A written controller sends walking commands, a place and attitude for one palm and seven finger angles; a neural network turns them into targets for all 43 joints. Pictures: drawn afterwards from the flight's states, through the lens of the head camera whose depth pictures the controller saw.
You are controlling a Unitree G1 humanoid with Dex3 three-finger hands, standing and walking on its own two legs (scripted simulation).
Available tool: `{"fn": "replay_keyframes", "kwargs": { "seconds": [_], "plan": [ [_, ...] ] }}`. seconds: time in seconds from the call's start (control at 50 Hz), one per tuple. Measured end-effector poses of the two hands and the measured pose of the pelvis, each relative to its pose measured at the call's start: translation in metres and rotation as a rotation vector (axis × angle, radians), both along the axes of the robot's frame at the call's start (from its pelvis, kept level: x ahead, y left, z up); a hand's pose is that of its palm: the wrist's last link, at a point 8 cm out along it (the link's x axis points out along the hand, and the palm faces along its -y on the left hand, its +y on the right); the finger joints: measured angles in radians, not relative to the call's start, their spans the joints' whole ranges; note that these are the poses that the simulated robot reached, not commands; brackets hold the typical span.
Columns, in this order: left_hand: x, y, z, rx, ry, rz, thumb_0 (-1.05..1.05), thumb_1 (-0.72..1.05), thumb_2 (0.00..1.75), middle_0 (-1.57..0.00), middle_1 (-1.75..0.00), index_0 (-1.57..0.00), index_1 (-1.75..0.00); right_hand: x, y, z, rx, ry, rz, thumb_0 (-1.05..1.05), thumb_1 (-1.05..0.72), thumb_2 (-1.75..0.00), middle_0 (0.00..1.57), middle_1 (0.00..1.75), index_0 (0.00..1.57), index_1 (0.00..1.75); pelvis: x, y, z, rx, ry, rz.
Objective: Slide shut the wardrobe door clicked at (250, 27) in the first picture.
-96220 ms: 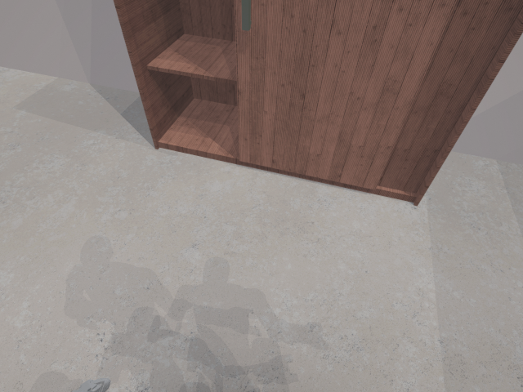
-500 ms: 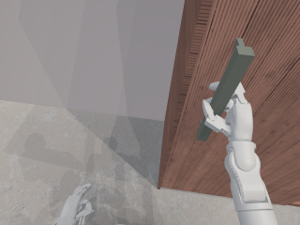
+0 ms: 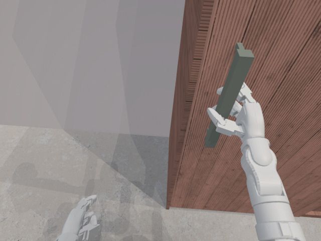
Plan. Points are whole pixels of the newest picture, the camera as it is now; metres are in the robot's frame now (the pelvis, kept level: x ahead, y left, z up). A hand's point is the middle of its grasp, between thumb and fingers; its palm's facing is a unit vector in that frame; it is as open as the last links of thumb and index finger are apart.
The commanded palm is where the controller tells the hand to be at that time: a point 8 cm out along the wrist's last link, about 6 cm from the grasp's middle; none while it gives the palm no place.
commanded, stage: loosen the grip on the handle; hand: right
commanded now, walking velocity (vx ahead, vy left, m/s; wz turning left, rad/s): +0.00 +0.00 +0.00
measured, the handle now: (222, 103) +0.41 -0.13 +0.15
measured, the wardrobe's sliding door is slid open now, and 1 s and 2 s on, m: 0.00 0.00 0.00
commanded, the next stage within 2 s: slip the hand off the handle in 0.44 s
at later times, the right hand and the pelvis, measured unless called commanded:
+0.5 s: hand (219, 123) +0.35 -0.12 +0.14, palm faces +0.02 +1.00 -0.09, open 14.5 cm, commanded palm +0.32 -0.17 +0.14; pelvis -0.02 +0.00 -0.01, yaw +3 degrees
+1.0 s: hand (244, 127) +0.35 -0.18 +0.13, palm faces +0.08 +0.99 -0.11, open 14.7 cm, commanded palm +0.32 -0.23 +0.14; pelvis +0.02 -0.04 -0.01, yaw +2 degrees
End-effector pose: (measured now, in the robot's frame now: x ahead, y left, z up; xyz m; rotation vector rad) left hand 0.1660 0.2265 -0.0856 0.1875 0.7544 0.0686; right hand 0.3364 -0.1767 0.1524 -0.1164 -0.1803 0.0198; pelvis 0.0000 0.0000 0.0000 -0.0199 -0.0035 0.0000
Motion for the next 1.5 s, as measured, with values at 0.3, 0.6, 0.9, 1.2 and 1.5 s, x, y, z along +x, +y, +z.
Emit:
{"fn": "replay_keyframes", "kwargs": {
  "seconds": [0.3,0.6,0.9,1.2,1.5],
  "plan": [
    [-0.072,0.036,-0.009,0.022,-0.021,0.073,0.01,0.9,0.9,-0.2,-0.3,-0.2,-0.3,-0.007,0.008,-0.008,-0.045,-0.083,-0.083,-0.01,0.39,-0.27,0.39,1.31,0.21,1.25,-0.029,0.014,-0.011,-0.003,0.011,0.023],
    [-0.054,0.006,-0.008,0.026,-0.028,0.082,0.02,0.9,0.9,-0.2,-0.3,-0.2,-0.3,-0.005,0.004,-0.015,0.02,-0.101,-0.014,-0.01,0.55,-0.2,0.33,1.21,0.24,1.15,-0.009,-0.014,-0.008,0.012,0.035,0.048],
    [0.004,-0.044,0.006,0.008,-0.084,0.03,0.02,0.9,0.9,-0.2,-0.3,-0.2,-0.3,-0.004,-0.03,-0.019,0.025,-0.052,-0.021,-0.01,0.55,-0.2,0.39,1.19,0.26,1.15,0.018,-0.041,-0.008,0.026,0.026,0.05],
    [0.0,-0.044,-0.007,0.015,-0.033,0.011,0.02,0.9,0.9,-0.2,-0.3,-0.2,-0.3,-0.015,-0.072,-0.017,-0.008,-0.06,-0.054,-0.01,0.55,-0.2,0.29,1.17,0.25,1.15,0.025,-0.041,-0.01,0.035,0.025,0.026],
    [0.016,-0.025,0.006,0.008,-0.127,-0.016,0.02,0.9,0.9,-0.2,-0.3,-0.2,-0.3,-0.078,-0.06,-0.022,-0.012,-0.047,-0.084,-0.01,0.55,-0.2,0.26,1.15,0.26,1.15,0.026,-0.024,-0.01,0.028,0.01,0.029]
  ]
}}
